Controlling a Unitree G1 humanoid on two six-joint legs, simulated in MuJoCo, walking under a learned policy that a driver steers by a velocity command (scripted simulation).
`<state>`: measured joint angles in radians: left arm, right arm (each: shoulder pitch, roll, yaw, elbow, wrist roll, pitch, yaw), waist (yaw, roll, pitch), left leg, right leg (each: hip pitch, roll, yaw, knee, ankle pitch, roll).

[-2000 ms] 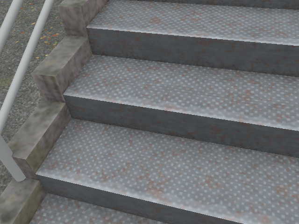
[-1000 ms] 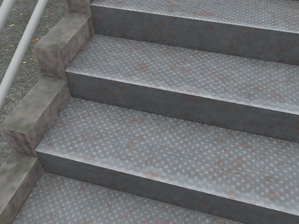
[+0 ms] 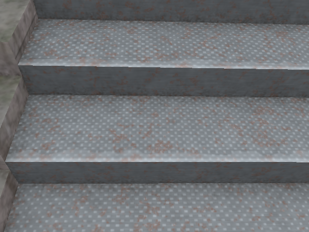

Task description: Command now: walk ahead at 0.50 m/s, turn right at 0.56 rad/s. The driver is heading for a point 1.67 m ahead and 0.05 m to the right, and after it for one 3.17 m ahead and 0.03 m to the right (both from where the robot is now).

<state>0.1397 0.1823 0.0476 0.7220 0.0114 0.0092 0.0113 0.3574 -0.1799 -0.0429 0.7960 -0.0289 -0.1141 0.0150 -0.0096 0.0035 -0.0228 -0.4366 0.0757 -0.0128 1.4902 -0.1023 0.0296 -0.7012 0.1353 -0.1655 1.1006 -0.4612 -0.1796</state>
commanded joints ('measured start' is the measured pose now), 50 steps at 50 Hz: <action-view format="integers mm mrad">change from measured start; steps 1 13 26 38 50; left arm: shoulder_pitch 115 395 123 -396 36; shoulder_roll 87 104 -61 -163 138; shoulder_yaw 44 16 10 -91 52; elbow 50 194 -107 -333 -51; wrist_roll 17 -5 68 25 5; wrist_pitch -62 -123 -105 -70 -50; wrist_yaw -1 5 -21 -6 -20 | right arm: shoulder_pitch -131 -600 -110 203 73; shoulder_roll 29 101 20 -61 -31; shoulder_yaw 16 113 -23 -6 -50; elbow -236 -437 -1 205 -75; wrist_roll -24 -17 15 6 11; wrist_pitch -25 72 39 -15 -47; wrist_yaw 3 -46 -19 -37 12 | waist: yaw -8 79 28 -21 55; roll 63 -39 -57 39 -39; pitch -14 72 -22 161 -289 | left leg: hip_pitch -546 -829 101 222 -277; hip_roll -44 0 175 83 -131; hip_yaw -59 139 -600 -127 -157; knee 579 253 -1144 -1370 429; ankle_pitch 10 -246 -625 -174 -34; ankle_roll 27 41 268 128 41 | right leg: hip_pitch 337 424 -261 -748 540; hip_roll -280 -226 -54 -227 -459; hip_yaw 801 514 299 45 1011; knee -738 -982 892 796 -789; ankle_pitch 20 459 291 68 -160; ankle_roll -113 -7 43 60 -190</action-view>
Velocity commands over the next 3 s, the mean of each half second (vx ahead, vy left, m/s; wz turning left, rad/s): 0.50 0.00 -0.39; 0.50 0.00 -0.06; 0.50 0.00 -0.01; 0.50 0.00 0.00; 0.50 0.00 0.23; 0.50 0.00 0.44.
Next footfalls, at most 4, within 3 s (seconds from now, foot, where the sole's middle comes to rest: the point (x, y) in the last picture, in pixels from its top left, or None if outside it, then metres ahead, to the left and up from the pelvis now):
0.42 left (133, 222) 0.45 0.08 -0.53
0.92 right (196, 130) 0.75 -0.14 -0.38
1.44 left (161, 43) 1.07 -0.01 -0.23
1.98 right None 1.40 -0.23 -0.08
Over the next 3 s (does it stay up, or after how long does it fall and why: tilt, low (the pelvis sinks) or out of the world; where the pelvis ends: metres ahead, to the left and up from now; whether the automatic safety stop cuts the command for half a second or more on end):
stays up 1.84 -0.14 0.85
